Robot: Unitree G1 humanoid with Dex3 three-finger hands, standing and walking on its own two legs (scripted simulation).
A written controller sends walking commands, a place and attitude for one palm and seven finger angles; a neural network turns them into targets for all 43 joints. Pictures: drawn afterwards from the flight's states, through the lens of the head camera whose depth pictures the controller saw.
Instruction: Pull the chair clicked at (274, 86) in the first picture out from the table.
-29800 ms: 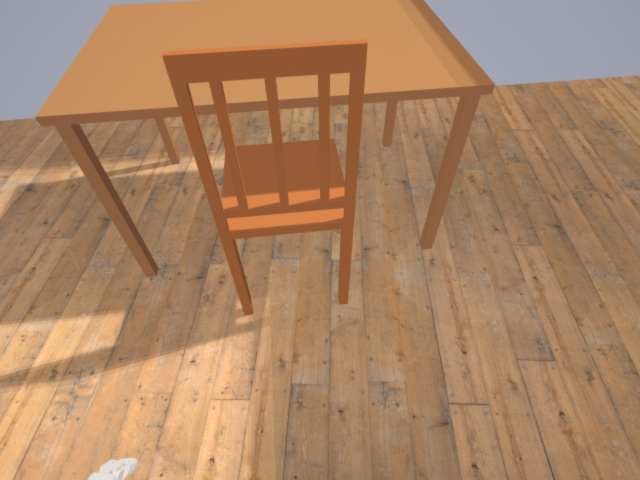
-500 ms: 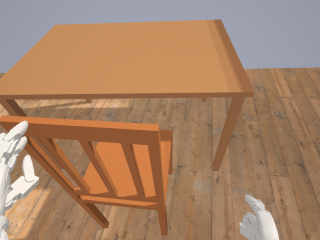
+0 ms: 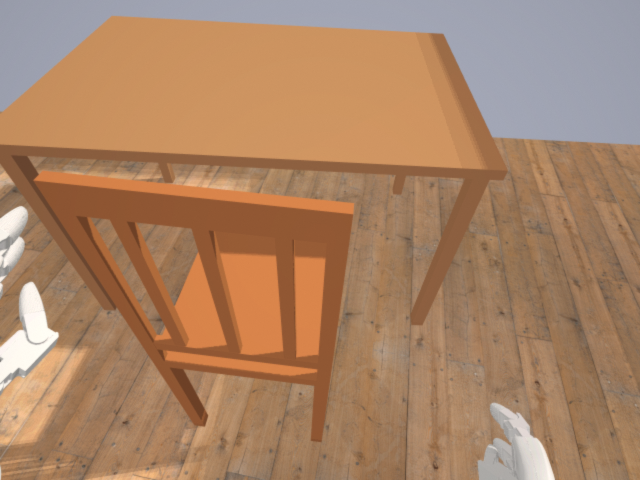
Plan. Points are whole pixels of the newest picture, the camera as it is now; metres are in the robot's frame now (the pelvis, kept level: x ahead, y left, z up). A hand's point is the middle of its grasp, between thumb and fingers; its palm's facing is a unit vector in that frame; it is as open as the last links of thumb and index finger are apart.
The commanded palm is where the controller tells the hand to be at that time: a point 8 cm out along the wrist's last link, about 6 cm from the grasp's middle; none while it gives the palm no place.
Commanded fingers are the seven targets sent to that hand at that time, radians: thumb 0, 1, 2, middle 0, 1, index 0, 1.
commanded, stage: step back with the hand held close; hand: left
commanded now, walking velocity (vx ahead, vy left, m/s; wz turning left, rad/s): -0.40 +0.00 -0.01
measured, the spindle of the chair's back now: (222, 299) +0.39 +0.19 -0.06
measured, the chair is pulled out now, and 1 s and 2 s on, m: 0.17 0.17 0.17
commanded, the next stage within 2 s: stop stepping back and stand still in 0.68 s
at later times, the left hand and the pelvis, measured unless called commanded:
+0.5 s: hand out of the picture +0.15 +0.28 +0.17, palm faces +0.42 -0.80 -0.43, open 7.4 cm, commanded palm +0.09 +0.32 +0.18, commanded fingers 0.00 0.90 0.90 -0.20 -0.30 -0.20 -0.30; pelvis -0.05 +0.02 -0.01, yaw +1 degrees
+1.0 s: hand out of the picture +0.05 +0.29 +0.17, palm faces +0.41 -0.83 -0.39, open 7.4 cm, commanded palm -0.01 +0.32 +0.18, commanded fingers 0.00 0.90 0.90 -0.20 -0.30 -0.20 -0.30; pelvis -0.15 +0.03 +0.00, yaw -1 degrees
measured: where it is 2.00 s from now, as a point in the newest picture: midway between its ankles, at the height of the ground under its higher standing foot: outside the picture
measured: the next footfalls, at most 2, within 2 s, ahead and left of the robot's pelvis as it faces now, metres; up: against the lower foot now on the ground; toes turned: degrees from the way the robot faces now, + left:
left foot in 0.48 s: +0.05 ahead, +0.10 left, +0.00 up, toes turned -1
right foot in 0.80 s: -0.14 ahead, -0.09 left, +0.00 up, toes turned +1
